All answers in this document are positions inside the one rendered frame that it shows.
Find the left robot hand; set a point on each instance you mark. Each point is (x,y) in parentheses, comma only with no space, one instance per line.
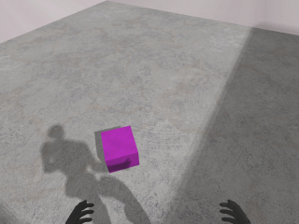
(77,213)

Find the carton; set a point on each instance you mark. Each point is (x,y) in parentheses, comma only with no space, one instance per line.
(120,149)

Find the right robot hand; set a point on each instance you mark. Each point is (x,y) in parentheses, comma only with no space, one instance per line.
(239,216)

